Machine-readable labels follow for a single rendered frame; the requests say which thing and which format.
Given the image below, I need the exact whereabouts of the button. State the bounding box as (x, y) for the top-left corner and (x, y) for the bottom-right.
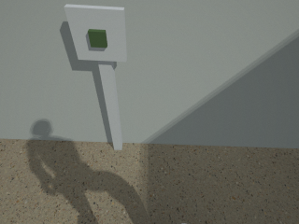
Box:
(88, 29), (107, 48)

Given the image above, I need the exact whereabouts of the panel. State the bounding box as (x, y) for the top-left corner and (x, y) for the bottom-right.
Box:
(64, 4), (127, 150)

